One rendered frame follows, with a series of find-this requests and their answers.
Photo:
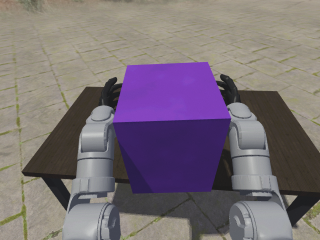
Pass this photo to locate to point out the left robot upper arm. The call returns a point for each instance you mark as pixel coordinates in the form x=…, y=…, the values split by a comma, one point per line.
x=92, y=221

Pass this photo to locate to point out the right robot upper arm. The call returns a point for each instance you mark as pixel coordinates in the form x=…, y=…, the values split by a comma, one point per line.
x=259, y=220

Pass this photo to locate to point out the carton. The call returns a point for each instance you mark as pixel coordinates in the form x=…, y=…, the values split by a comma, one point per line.
x=171, y=124

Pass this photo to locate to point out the left robot hand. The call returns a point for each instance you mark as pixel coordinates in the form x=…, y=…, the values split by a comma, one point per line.
x=107, y=95

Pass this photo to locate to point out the robot left forearm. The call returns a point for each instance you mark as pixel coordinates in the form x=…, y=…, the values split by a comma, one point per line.
x=94, y=174

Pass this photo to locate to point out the robot right forearm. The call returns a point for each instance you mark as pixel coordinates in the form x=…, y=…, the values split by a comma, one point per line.
x=252, y=173

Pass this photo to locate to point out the right robot hand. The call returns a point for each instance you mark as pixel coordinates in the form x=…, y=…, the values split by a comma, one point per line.
x=230, y=92

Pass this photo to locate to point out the table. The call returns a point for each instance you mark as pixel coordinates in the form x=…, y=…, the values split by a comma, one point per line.
x=294, y=159

